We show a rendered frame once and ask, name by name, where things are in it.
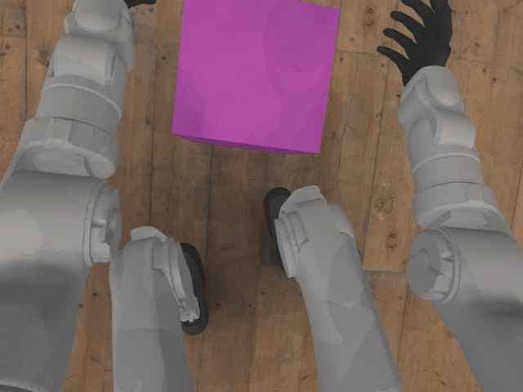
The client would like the robot thigh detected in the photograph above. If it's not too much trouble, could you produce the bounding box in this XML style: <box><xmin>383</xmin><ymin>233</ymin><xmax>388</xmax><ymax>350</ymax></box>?
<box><xmin>275</xmin><ymin>198</ymin><xmax>404</xmax><ymax>392</ymax></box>
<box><xmin>111</xmin><ymin>236</ymin><xmax>196</xmax><ymax>392</ymax></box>

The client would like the robot right thigh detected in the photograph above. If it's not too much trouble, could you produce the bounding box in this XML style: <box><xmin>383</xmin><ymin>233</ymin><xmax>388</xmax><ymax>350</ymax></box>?
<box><xmin>275</xmin><ymin>198</ymin><xmax>404</xmax><ymax>392</ymax></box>

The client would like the robot left thigh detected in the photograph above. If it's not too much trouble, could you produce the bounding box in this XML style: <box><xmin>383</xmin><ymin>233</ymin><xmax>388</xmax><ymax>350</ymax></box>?
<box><xmin>111</xmin><ymin>236</ymin><xmax>196</xmax><ymax>392</ymax></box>

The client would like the robot right forearm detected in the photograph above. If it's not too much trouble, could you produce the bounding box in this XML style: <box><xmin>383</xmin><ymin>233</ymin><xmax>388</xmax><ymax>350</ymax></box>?
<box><xmin>397</xmin><ymin>65</ymin><xmax>523</xmax><ymax>252</ymax></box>

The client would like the robot left forearm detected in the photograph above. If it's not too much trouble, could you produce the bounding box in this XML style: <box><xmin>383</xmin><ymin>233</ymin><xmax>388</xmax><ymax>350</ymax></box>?
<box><xmin>0</xmin><ymin>0</ymin><xmax>136</xmax><ymax>192</ymax></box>

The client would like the right robot upper arm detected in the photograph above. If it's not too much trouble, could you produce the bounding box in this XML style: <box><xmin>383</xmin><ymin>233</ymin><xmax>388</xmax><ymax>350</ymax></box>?
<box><xmin>406</xmin><ymin>226</ymin><xmax>523</xmax><ymax>392</ymax></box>

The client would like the carton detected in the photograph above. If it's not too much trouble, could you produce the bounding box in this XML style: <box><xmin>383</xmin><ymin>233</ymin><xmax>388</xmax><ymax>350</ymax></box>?
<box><xmin>172</xmin><ymin>0</ymin><xmax>341</xmax><ymax>154</ymax></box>

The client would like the right robot hand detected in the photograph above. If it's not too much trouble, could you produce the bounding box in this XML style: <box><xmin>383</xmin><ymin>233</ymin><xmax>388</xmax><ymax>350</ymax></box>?
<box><xmin>377</xmin><ymin>0</ymin><xmax>453</xmax><ymax>87</ymax></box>

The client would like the left robot upper arm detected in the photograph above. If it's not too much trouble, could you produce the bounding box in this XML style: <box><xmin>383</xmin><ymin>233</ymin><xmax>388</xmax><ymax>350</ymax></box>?
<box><xmin>0</xmin><ymin>169</ymin><xmax>123</xmax><ymax>392</ymax></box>

